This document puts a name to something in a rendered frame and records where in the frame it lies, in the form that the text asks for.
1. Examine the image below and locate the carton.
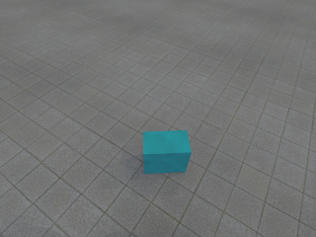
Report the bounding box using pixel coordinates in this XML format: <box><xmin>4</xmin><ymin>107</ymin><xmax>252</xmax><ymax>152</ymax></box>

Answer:
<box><xmin>143</xmin><ymin>130</ymin><xmax>192</xmax><ymax>174</ymax></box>

